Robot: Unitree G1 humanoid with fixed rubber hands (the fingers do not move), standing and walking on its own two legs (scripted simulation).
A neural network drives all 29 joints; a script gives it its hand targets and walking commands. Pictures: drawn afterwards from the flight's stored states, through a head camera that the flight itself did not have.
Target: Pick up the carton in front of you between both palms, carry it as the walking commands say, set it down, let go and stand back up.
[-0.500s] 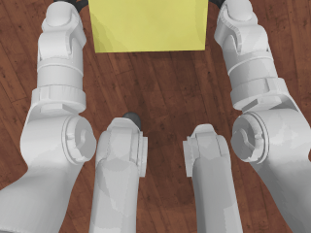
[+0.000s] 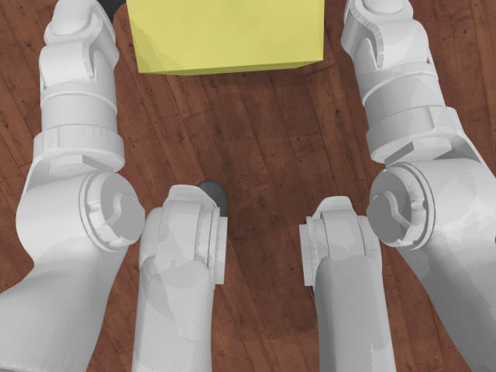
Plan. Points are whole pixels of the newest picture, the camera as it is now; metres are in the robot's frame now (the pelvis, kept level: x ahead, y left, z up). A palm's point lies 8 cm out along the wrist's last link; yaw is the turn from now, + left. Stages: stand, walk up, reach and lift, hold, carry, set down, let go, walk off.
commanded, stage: set down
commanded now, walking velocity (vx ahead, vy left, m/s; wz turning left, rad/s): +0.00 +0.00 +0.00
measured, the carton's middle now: out of the picture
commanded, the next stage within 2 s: let go in 1.92 s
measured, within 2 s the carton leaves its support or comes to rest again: rests again in 0.10 s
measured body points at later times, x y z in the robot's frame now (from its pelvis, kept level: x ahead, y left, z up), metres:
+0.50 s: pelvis +0.01 +0.00 +0.00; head +0.39 +0.03 +0.23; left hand +0.55 +0.26 -0.18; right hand +0.59 -0.05 -0.18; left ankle +0.13 +0.14 -0.35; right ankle +0.08 -0.12 -0.35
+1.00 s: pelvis -0.01 +0.01 -0.02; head +0.36 +0.04 +0.22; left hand +0.54 +0.29 -0.17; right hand +0.59 -0.09 -0.17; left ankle +0.13 +0.14 -0.35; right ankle +0.08 -0.11 -0.35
